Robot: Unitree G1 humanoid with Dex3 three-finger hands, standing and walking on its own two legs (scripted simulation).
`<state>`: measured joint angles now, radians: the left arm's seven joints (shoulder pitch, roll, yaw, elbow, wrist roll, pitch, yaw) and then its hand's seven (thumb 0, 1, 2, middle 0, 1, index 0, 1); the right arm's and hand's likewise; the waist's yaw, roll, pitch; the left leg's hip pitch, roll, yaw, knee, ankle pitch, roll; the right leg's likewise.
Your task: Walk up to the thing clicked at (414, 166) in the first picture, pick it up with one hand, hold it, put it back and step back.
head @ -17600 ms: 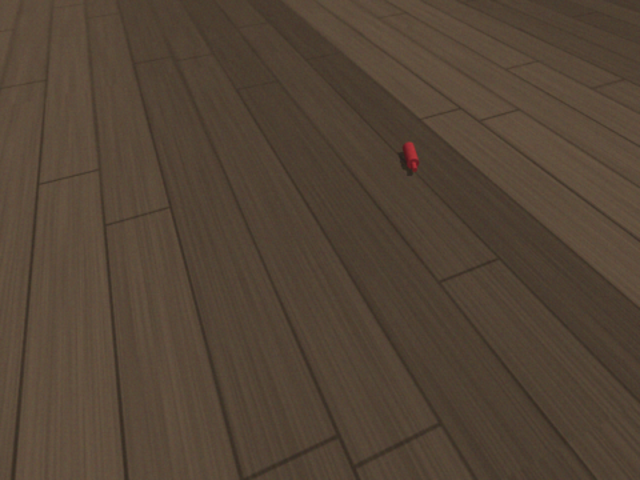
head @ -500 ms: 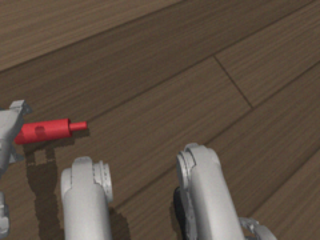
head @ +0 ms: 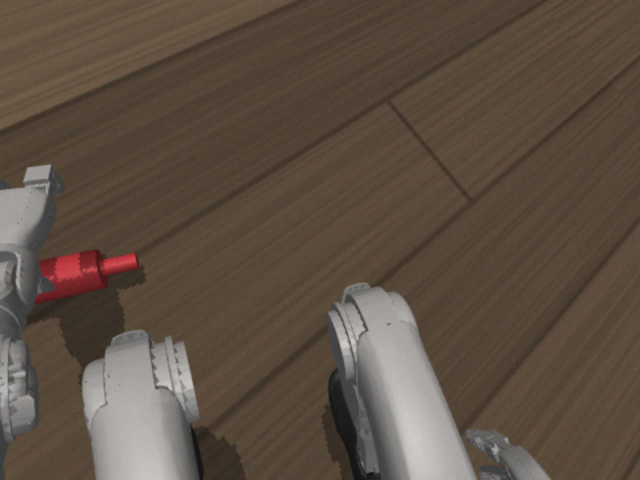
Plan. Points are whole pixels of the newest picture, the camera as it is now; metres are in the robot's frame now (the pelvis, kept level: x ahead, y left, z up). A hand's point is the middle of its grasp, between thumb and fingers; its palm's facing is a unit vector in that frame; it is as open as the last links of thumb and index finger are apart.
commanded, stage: approach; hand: left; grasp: from above
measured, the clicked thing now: (65, 276) +0.43 +0.29 -0.29
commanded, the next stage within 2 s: close in in 0.70 s
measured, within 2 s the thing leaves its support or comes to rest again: neither
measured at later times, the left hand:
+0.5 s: hand (2, 296) +0.39 +0.32 -0.18, palm faces -0.44 -0.11 -0.89, open 13.7 cm
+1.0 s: hand out of the picture +0.41 +0.33 -0.19, palm faces -0.53 -0.13 -0.84, open 13.8 cm
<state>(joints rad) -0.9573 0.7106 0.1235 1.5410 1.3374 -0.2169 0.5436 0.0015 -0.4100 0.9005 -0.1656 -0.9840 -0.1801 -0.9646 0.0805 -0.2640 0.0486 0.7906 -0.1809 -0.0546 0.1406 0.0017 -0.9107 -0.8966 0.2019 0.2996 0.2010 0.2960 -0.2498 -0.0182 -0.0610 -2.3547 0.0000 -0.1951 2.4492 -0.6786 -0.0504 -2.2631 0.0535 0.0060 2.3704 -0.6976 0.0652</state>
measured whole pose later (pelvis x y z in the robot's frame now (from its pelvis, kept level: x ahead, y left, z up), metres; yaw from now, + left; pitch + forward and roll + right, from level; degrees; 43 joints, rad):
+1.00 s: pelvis +0.00 +0.01 +0.00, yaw -1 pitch +31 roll -10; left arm -0.88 0.79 0.13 1.49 1.24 -0.28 0.37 0.00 -0.48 0.96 -0.10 -1.06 -0.12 -1.04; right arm 0.13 -0.26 0.08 0.78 -0.19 -0.05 0.16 0.00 -0.91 -0.90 0.20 0.30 0.20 0.30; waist -0.22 -0.02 0.00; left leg -2.35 -0.01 -0.20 2.46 -0.67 -0.03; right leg -2.24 0.05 0.00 2.37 -0.70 0.08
